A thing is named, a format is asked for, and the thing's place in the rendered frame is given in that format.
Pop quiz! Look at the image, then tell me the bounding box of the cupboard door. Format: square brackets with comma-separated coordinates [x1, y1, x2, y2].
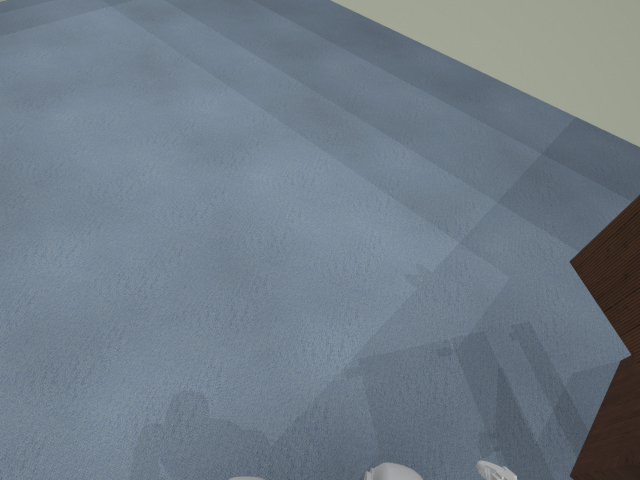
[570, 195, 640, 367]

